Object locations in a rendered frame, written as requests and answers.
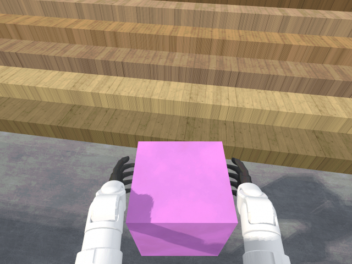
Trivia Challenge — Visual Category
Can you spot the left robot hand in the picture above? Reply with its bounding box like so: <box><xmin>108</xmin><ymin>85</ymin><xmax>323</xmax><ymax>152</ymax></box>
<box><xmin>109</xmin><ymin>156</ymin><xmax>135</xmax><ymax>193</ymax></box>

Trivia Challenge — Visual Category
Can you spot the left robot forearm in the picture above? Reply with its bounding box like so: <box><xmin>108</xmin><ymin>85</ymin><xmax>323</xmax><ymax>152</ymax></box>
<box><xmin>75</xmin><ymin>180</ymin><xmax>126</xmax><ymax>264</ymax></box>

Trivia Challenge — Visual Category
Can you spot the right robot hand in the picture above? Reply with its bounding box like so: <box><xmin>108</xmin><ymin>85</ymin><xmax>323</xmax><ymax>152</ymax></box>
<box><xmin>227</xmin><ymin>158</ymin><xmax>252</xmax><ymax>196</ymax></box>

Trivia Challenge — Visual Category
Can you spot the carton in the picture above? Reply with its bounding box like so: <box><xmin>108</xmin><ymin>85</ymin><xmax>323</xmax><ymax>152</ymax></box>
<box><xmin>126</xmin><ymin>141</ymin><xmax>238</xmax><ymax>256</ymax></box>

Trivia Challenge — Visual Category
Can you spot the right robot forearm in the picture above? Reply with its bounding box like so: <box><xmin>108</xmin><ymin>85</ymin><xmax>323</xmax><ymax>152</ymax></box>
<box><xmin>236</xmin><ymin>183</ymin><xmax>291</xmax><ymax>264</ymax></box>

